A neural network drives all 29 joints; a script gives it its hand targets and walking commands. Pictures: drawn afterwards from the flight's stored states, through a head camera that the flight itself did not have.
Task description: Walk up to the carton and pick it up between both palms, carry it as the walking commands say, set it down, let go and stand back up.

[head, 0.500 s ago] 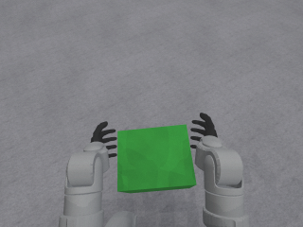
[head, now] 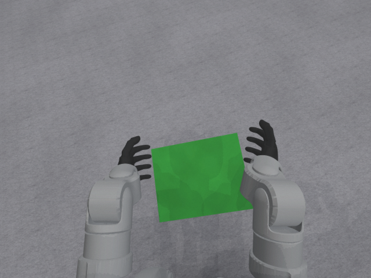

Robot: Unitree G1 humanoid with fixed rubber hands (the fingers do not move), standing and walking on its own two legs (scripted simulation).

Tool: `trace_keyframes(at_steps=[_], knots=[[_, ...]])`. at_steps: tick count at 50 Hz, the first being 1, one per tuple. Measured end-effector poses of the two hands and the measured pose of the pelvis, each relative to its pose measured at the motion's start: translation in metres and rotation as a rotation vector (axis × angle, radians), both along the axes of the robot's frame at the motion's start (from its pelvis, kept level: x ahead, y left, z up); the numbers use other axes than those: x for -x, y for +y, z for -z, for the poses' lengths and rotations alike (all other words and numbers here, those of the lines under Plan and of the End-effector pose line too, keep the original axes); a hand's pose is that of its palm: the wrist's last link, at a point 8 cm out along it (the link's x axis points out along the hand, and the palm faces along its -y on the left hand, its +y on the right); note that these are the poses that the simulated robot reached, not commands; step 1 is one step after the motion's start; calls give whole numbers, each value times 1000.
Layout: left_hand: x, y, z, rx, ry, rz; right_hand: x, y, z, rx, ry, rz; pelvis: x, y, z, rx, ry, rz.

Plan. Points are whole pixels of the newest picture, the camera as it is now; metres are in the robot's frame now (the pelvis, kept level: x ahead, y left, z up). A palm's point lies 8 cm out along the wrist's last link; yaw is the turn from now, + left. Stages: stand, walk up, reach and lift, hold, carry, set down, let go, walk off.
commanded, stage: carry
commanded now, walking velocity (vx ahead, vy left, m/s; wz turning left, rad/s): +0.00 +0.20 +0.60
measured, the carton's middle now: (202, 179) +0.34 -0.05 -0.07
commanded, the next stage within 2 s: none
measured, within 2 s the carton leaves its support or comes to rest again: neither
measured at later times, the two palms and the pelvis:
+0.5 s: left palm (124, 26) +0.79 +0.16 +0.04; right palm (209, 16) +0.82 -0.09 +0.03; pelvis +0.50 -0.01 +0.00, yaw +14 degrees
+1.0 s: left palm out of the picture +1.13 +0.33 +0.08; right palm out of the picture +1.25 +0.09 +0.04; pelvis +0.92 +0.06 +0.00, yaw +33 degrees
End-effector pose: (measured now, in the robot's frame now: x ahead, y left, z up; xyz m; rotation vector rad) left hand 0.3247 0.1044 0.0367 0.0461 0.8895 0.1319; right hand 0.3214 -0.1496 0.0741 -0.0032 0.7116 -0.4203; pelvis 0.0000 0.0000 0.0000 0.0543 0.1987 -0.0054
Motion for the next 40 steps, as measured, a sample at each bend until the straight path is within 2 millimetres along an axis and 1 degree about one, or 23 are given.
trace_keyframes(at_steps=[3, 5, 7, 9, 10, 12, 14, 16, 18, 19, 20, 22, 23, 25, 27, 30, 32, 33, 34, 36, 38, 40], knots=[[-56, 22, -13, 24, -76, -119, -89, 25, -23, -34, -101, -87, -61, -11, 3, -14, 12, -70], [-94, 39, -19, 20, -117, -200, -143, 42, -27, -84, -143, -179, -108, -15, 9, -25, 4, -111], [-133, 56, -25, -4, -147, -265, -195, 57, -21, -138, -158, -275, -160, -15, 19, -25, -1, -149], [-173, 70, -29, -30, -184, -324, -242, 68, -8, -187, -164, -349, -211, -13, 35, -28, -29, -163], [-193, 74, -30, -50, -193, -349, -263, 72, 1, -212, -148, -370, -231, -11, 39, -42, -41, -159], [-231, 76, -28, -93, -172, -365, -295, 71, 24, -253, -72, -382, -268, -7, 38, -60, -58, -132], [-270, 70, -25, -137, -103, -319, -318, 64, 47, -270, 17, -359, -303, -1, 31, -55, -64, -111], [-309, 59, -21, -169, -25, -252, -338, 53, 65, -270, 98, -318, -339, 4, 23, -41, -73, -108], [-346, 49, -15, -182, 39, -199, -360, 43, 76, -251, 165, -285, -375, 4, 15, -28, -85, -121], [-364, 46, -12, -182, 63, -185, -373, 40, 78, -229, 192, -278, -394, 2, 11, -26, -80, -133], [-382, 44, -9, -177, 78, -182, -390, 39, 77, -199, 210, -280, -413, -1, 10, -27, -65, -144], [-417, 45, -1, -151, 75, -200, -430, 41, 69, -124, 211, -286, -450, -7, 11, -21, -50, -176], [-434, 48, 2, -127, 66, -209, -453, 44, 62, -84, 203, -278, -467, -9, 9, -14, -47, -197], [-462, 56, 1, -74, 52, -236, -500, 56, 41, -6, 166, -260, -498, -13, 2, -12, -39, -244], [-487, 66, -5, -40, 38, -278, -549, 75, 16, 46, 103, -260, -530, -16, -5, -21, -25, -289], [-526, 87, -17, -18, -3, -357, -618, 111, -20, 51, -7, -274, -579, -16, -11, -30, -9, -344], [-554, 103, -26, -7, -36, -409, -660, 135, -37, 29, -65, -302, -613, -12, -11, -36, -10, -368], [-568, 112, -30, -4, -50, -432, -680, 146, -42, 16, -84, -322, -631, -9, -9, -37, -13, -378], [-582, 121, -33, -3, -61, -452, -700, 157, -45, 6, -94, -345, -651, -4, -7, -34, -9, -389], [-613, 140, -39, -8, -88, -493, -737, 176, -42, -22, -97, -403, -691, 8, 2, -22, -17, -404], [-641, 159, -41, -29, -108, -561, -768, 191, -28, -81, -71, -500, -727, 18, 8, -44, -52, -401], [-665, 174, -43, -74, -78, -610, -794, 200, -7, -170, 3, -582, -760, 29, 7, -51, -79, -398]])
